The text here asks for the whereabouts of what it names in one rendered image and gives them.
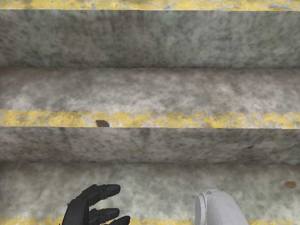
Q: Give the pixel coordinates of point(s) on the robot left hand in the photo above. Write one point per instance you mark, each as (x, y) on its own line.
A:
(78, 209)

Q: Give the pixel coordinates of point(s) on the robot right thigh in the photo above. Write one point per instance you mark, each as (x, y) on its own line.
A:
(217, 208)

